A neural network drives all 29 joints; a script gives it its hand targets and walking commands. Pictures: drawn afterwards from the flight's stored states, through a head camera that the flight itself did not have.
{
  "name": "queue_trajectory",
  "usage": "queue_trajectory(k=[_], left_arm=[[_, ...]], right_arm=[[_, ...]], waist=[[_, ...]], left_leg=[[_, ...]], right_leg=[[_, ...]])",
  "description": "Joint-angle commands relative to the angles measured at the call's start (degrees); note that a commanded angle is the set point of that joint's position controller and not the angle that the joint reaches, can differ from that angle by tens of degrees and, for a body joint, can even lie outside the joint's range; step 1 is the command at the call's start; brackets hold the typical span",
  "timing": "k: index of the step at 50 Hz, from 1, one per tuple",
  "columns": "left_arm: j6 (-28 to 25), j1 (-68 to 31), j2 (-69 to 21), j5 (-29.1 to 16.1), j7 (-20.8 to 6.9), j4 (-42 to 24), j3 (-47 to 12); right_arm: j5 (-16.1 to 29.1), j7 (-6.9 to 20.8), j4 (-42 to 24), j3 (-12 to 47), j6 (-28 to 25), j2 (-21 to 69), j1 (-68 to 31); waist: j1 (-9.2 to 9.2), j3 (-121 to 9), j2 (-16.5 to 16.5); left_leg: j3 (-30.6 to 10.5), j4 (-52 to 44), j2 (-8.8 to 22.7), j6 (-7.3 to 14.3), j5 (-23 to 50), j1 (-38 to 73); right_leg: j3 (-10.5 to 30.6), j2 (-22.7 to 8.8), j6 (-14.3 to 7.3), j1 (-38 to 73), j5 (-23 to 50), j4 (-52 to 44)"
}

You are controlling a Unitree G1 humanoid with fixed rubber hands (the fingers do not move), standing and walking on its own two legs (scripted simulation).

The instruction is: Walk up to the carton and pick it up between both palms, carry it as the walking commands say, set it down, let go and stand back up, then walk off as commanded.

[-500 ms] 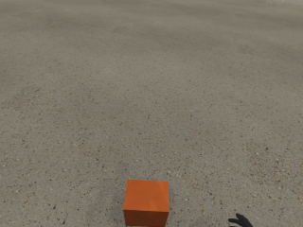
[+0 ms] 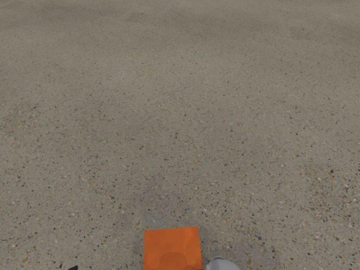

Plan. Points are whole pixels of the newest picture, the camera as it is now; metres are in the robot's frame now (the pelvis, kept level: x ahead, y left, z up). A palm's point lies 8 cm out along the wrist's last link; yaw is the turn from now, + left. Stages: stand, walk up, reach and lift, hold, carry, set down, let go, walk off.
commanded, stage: walk off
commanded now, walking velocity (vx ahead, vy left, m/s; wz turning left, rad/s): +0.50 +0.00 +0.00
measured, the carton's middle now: (172, 255) +0.31 +0.06 -0.63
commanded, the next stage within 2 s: stand in 0.16 s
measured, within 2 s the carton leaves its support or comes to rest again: neither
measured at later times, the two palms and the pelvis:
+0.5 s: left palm out of the picture +0.12 +0.20 -0.07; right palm (311, 242) +0.22 -0.32 -0.12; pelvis +0.15 -0.08 +0.02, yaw +1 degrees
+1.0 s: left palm out of the picture +0.07 +0.22 -0.12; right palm out of the picture +0.13 -0.27 -0.11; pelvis +0.09 -0.02 +0.01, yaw -1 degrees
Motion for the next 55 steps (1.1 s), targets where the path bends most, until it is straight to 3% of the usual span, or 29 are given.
queue_trajectory(k=[1,2,3,4,5,6,7,9,11,13,16,19,21,24,27,31,34,35,38,40,42,43,44,46,47,48,49,51,55], left_arm=[[-1.7,1.73,2.64,5.8,0.29,-4.39,-1.15],[-2.31,9.25,4.89,6.18,0.93,-1.85,-0.34],[-3.25,20.0,9.87,6.47,1.78,1.19,1.29],[-3.11,27.14,16.88,5.89,2.45,3.89,2.49],[-2.48,25.63,14.39,5.1,2.17,3.99,1.85],[-2.48,19.93,11.01,5.18,2.04,2.19,1.03],[-2.88,15.04,9.22,5.26,2.5,0.42,0.2],[-3.64,9.77,6.03,5.15,3.2,-1.35,-0.82],[-4.17,9.86,4.25,5.14,3.37,-1.11,-1.33],[-4.22,13.24,3.93,4.81,3.48,-0.28,-1.42],[-3.59,17.84,3.19,4.72,3.69,1.22,-1.79],[-2.78,19.78,4.84,4.9,4.53,1.29,-1.41],[-2.29,20.94,3.43,4.89,5.0,1.63,-1.85],[-1.58,21.42,2.3,4.78,5.76,1.94,-2.3],[-0.82,20.04,1.53,5.17,6.06,1.46,-2.41],[-0.34,21.81,1.83,5.27,6.66,2.16,-2.17],[0.11,19.64,1.82,5.19,6.82,1.33,-2.01],[0.42,18.13,1.03,5.25,6.63,0.9,-2.21],[1.19,13.49,2.39,5.71,6.43,-0.65,-1.72],[1.98,11.97,2.0,6.1,6.16,-1.37,-1.6],[2.91,8.64,3.44,6.08,5.82,-2.54,-0.96],[2.86,8.66,3.22,5.83,5.45,-2.93,-0.66],[2.41,9.43,1.64,5.26,4.9,-2.94,-0.85],[2.22,11.27,-2.63,4.51,4.19,-1.62,-1.56],[2.29,12.42,-4.19,4.79,3.84,-1.25,-1.58],[2.19,13.11,-2.96,5.21,3.82,-1.02,-1.61],[2.26,13.82,-1.78,5.42,3.78,-0.64,-1.52],[2.14,13.73,0.25,5.83,3.6,-0.04,-1.0],[1.69,12.1,0.11,5.57,3.56,0.26,-1.13]], right_arm=[[-6.14,-0.26,-1.09,-4.27,-2.08,-11.7,-3.22],[-6.17,-0.11,-1.07,-4.05,-1.94,-11.08,-4.31],[-5.58,0.28,-0.57,-3.51,-2.08,-7.33,-2.85],[-4.58,0.54,-2.52,-3.0,-2.45,-3.44,1.16],[-6.31,0.55,-2.81,-3.82,-2.13,-6.96,-0.47],[-6.64,0.73,-3.04,-4.21,-2.12,-7.23,-3.92],[-6.46,1.09,-3.05,-3.91,-2.39,-5.93,-6.17],[-6.61,1.55,-2.69,-3.61,-1.6,-4.1,-7.73],[-6.34,1.54,-1.24,-3.62,-0.4,-3.01,-5.53],[-6.16,0.99,0.63,-3.57,1.0,-2.16,-3.68],[-5.77,0.52,0.89,-3.11,2.1,-0.17,-5.38],[-5.22,-0.22,1.69,-3.43,2.96,-0.64,-5.89],[-5.01,-0.72,1.92,-3.49,3.43,-0.18,-6.1],[-4.38,-1.36,1.99,-3.4,4.02,0.04,-6.57],[-4.01,-1.72,1.61,-3.26,4.55,-0.19,-7.99],[-4.0,-2.12,2.42,-2.65,4.73,0.91,-6.34],[-3.62,-2.38,2.42,-2.21,5.26,1.45,-6.07],[-3.49,-2.53,2.14,-1.88,5.25,1.7,-6.82],[-3.52,-2.69,1.68,-1.37,5.48,2.06,-7.08],[-3.96,-3.11,1.74,-0.97,5.41,1.78,-5.77],[-4.07,-2.82,3.06,-0.88,4.71,0.76,-0.73],[-4.59,-2.52,3.77,-0.71,4.24,0.19,0.96],[-5.06,-2.39,4.01,-0.95,3.66,-1.57,2.45],[-5.41,-2.54,3.06,-0.81,2.1,-3.89,0.71],[-4.99,-2.57,2.52,-1.4,2.07,-7.07,-5.0],[-4.93,-2.58,1.43,-1.22,1.92,-6.29,-9.02],[-4.61,-2.35,1.87,-0.21,1.64,-3.26,-8.67],[-4.37,-2.23,2.06,-0.09,1.63,-4.23,-7.41],[-4.66,-2.01,2.56,0.41,1.63,-2.39,-4.31]], waist=[[0.19,5.95,10.1],[3.95,3.46,6.97],[7.99,-0.56,-3.33],[5.31,-2.94,-25.86],[4.65,1.47,-19.9],[3.11,4.93,-9.99],[1.8,5.22,-3.24],[-0.57,5.86,-3.97],[-2.21,5.43,-5.88],[-2.21,6.43,-7.16],[-1.35,6.09,-8.25],[-0.89,2.99,-6.12],[-0.71,2.13,-4.78],[-0.17,1.33,-7.36],[0.44,2.86,-9.03],[0.45,3.18,-7.39],[0.05,4.82,-8.3],[-0.32,6.02,-9.22],[-0.68,6.97,-10.27],[-1.67,10.07,-7.62],[-4.48,11.68,-5.82],[-4.25,12.11,-3.95],[-4.1,10.41,1.16],[-2.32,6.86,8.68],[0.97,10.35,13.24],[1.78,11.24,13.07],[1.56,12.13,9.84],[0.57,11.8,9.08],[-1.1,12.51,6.65]], left_leg=[[-13.81,-13.06,17.1,7.26,11.13,-11.03],[-11.37,-2.97,14.11,6.11,16.12,-12.15],[-5.18,15.83,7.77,3.73,14.94,-16.65],[1.73,35.08,0.07,-0.04,-7.43,-26.61],[-4.38,43.33,-0.46,0.88,-7.66,-31.6],[-5.58,47.88,2.75,1.04,-1.73,-33.15],[-5.03,48.52,4.32,0.89,4.21,-33.24],[-4.27,45.28,6.76,-0.17,10.04,-30.1],[-3.26,42.01,7.1,-1.53,9.91,-25.26],[-0.55,39.29,6.91,-2.45,9.42,-23.59],[1.45,38.28,6.91,-3.47,9.44,-24.37],[1.79,37.23,6.06,-3.69,9.2,-25.81],[1.33,35.93,5.53,-4.01,8.02,-26.41],[0.78,31.89,5.41,-4.28,7.36,-24.71],[1.5,26.89,4.88,-4.52,6.49,-22.86],[1.59,21.81,4.17,-3.68,4.92,-18.14],[1.12,17.53,3.55,-2.83,2.89,-15.08],[0.93,15.51,3.79,-2.29,2.1,-13.6],[1.13,9.78,4.02,-0.83,-1.84,-8.93],[1.31,4.08,4.13,0.25,-4.82,-6.38],[1.04,-7.16,4.49,1.9,5.43,0.32],[-0.65,-8.25,5.99,2.44,7.74,1.39],[-5.61,-10.12,9.9,3.74,6.15,0.45],[-15.51,-21.05,17.3,5.69,-6.03,-7.79],[-14.42,-20.25,16.31,6.45,-10.57,-18.92],[-12.92,-20.12,14.25,5.35,-10.64,-21.95],[-12.11,-20.21,13.12,4.29,-11.05,-22.44],[-9.87,-17.44,10.51,2.97,-7.91,-19.34],[-7.28,-13.33,8.33,3.0,-1.62,-14.75]], right_leg=[[-3.45,-0.57,-1.09,17.21,3.77,-10.88],[-4.08,1.47,-1.31,25.76,1.71,-12.01],[3.45,-4.53,-2.09,35.79,-7.46,-15.84],[32.27,-20.03,-5.05,40.67,-18.02,-29.27],[43.53,-19.78,-5.13,36.85,-25.15,-36.34],[38.63,-18.93,-5.43,32.22,-26.93,-35.7],[31.95,-17.07,-4.48,29.96,-21.43,-35.14],[19.98,-13.07,-2.2,23.89,-7.93,-33.95],[12.56,-11.6,-0.5,21.64,8.92,-30.89],[6.21,-10.02,1.01,20.29,26.6,-28.05],[3.84,-9.7,2.24,22.64,45.5,-25.68],[3.46,-9.43,2.96,30.55,53.67,-24.49],[4.54,-9.63,5.0,34.45,55.85,-24.6],[3.99,-9.34,7.27,36.28,56.35,-24.13],[3.75,-8.54,7.07,35.93,52.86,-24.28],[4.81,-9.97,5.87,34.85,54.56,-23.91],[6.11,-10.19,4.51,32.69,47.84,-25.07],[5.91,-9.75,2.69,30.43,44.35,-25.05],[7.23,-9.66,-3.18,22.37,18.54,-28.6],[9.33,-9.35,-6.69,15.25,-4.49,-31.28],[10.58,-8.3,-6.64,7.37,-21.99,-32.8],[9.32,-6.39,-5.46,6.57,-20.04,-30.75],[7.76,-4.7,-4.38,7.37,-15.69,-28.35],[2.5,0.87,-2.84,15.1,-5.69,-18.53],[2.37,2.44,-2.08,23.09,-2.6,-18.43],[2.42,1.41,-2.17,26.26,-0.58,-17.8],[2.26,0.83,-1.94,26.88,-0.21,-19.75],[3.36,-0.34,-2.09,25.7,-0.12,-22.18],[5.4,-2.04,-3.03,20.48,-4.14,-25.52]])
